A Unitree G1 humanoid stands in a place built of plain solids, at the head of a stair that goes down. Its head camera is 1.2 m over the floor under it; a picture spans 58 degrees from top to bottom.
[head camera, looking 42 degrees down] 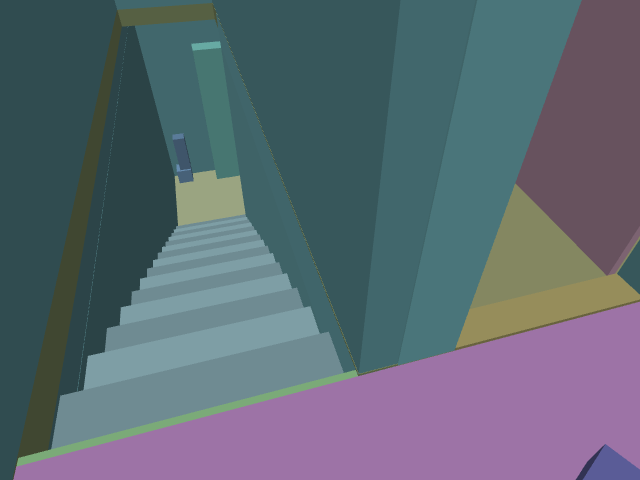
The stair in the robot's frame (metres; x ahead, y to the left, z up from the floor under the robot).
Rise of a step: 0.17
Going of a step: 0.28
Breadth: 0.95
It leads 16 degrees to the left of straight ahead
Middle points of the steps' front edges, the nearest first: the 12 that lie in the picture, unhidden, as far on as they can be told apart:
0.60 0.35 0.00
0.87 0.42 -0.17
1.14 0.50 -0.35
1.41 0.58 -0.52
1.68 0.66 -0.69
1.95 0.73 -0.87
2.21 0.81 -1.04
2.48 0.89 -1.21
2.75 0.96 -1.39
3.02 1.04 -1.56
3.29 1.12 -1.73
3.56 1.20 -1.91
